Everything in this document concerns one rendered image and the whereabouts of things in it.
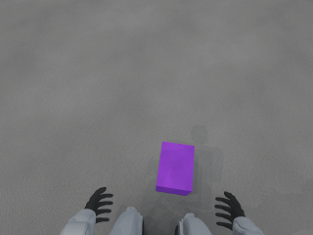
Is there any right robot hand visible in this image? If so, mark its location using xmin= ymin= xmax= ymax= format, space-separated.
xmin=215 ymin=191 xmax=246 ymax=231

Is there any carton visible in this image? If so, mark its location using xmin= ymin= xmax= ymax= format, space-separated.
xmin=156 ymin=141 xmax=195 ymax=196

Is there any left robot hand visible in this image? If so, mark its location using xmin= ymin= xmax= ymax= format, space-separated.
xmin=84 ymin=187 xmax=113 ymax=223

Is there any robot left shin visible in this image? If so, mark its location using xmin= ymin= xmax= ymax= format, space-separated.
xmin=126 ymin=207 xmax=137 ymax=212

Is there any left robot thigh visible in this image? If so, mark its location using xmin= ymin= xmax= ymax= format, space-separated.
xmin=109 ymin=211 xmax=143 ymax=235

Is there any right robot forearm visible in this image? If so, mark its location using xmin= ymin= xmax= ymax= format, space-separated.
xmin=232 ymin=216 xmax=265 ymax=235

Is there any left robot forearm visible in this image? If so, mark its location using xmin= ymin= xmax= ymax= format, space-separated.
xmin=60 ymin=209 xmax=96 ymax=235

